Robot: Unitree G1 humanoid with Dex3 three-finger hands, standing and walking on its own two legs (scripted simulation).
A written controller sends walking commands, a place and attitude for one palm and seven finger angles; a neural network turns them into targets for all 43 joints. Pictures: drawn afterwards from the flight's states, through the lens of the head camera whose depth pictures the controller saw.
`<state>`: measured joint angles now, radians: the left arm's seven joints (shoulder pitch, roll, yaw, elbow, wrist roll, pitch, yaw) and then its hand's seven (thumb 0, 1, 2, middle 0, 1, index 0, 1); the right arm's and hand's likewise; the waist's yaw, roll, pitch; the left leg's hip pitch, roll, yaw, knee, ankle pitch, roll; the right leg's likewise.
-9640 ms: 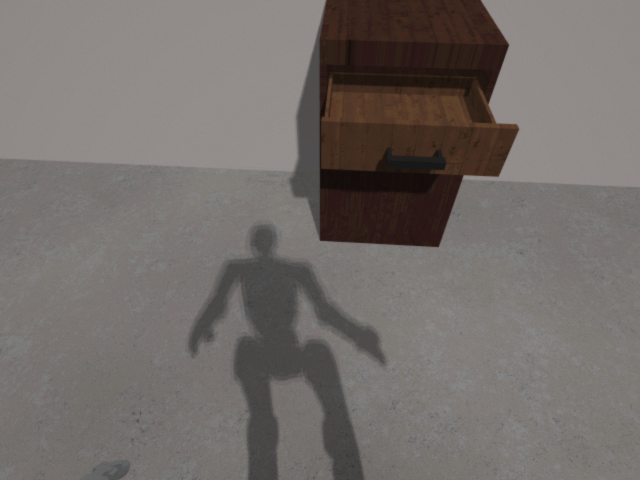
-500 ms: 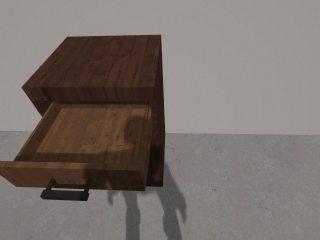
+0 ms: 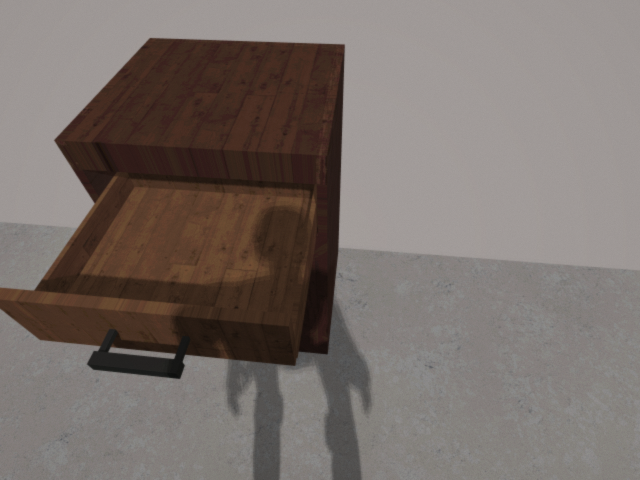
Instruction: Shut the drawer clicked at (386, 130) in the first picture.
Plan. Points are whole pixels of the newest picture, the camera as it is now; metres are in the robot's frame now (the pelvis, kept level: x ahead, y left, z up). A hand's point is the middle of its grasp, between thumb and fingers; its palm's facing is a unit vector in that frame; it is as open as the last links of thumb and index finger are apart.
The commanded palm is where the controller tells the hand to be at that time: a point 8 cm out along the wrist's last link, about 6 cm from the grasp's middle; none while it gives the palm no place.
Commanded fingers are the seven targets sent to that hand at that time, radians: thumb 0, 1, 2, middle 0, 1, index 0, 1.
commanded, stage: look again from close up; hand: left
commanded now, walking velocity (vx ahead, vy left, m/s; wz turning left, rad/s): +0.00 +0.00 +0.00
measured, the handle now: (142, 352) +0.30 +0.30 -0.09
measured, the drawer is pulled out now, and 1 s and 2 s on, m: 0.29 0.28 0.28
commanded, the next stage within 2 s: raise the hand and make a fist in 0.40 s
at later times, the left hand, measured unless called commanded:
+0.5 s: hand out of the picture +0.01 +0.23 -0.18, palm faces +0.03 -0.98 -0.19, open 7.4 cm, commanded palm +0.10 +0.27 -0.07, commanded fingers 0.00 0.90 0.90 -0.22 -0.32 -0.22 -0.32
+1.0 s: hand out of the picture +0.11 +0.23 -0.04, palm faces +0.07 -0.99 -0.10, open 5.5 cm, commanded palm +0.10 +0.28 -0.04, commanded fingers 0.00 0.90 0.90 -0.72 -0.86 -0.72 -0.86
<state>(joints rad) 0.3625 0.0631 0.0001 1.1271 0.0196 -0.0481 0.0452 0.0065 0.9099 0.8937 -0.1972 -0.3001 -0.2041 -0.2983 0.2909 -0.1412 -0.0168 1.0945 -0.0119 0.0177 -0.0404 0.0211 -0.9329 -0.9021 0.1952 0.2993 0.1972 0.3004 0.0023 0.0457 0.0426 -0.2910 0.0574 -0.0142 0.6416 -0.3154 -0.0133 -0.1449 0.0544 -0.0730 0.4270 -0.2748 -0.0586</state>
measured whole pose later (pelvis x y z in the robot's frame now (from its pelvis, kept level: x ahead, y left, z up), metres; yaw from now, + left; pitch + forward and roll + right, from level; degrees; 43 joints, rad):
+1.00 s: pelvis -0.04 +0.01 -0.09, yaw +3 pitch +14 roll -2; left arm 0.56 0.23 0.20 0.02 -0.29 -0.65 -0.38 0.02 0.90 0.89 -0.52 -0.66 -0.54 -0.66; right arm 0.10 -0.27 -0.06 0.56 0.02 -0.32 -0.03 0.01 -0.91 -0.90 0.19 0.30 0.20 0.30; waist 0.05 -0.01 -0.14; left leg -0.93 0.01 -0.03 1.19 -0.50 0.01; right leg -0.84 0.01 -0.15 1.15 -0.55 -0.08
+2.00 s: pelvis -0.03 +0.06 -0.07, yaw +2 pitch +11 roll -4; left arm 0.71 0.26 0.17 -0.29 -0.27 -0.33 -0.31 0.02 0.90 0.89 -1.38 -1.59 -1.39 -1.59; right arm 0.20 -0.19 0.02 0.49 0.05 -0.24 -0.02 0.01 -0.90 -0.90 0.20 0.30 0.20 0.30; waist 0.03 0.03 -0.14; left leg -0.77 -0.02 0.02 1.05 -0.47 0.08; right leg -0.68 -0.01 -0.11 0.97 -0.48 0.01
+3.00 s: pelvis -0.03 +0.02 -0.09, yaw +2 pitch +15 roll -3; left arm 0.48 0.31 0.34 0.05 -0.37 -0.42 -0.46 0.02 0.90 0.89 -1.39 -1.60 -1.40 -1.60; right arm 0.18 -0.22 -0.02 0.59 0.05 -0.26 -0.06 0.01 -0.90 -0.90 0.20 0.30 0.20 0.30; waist -0.01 0.04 -0.14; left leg -0.92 0.03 -0.03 1.16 -0.50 0.02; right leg -0.83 0.03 -0.14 1.09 -0.53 -0.06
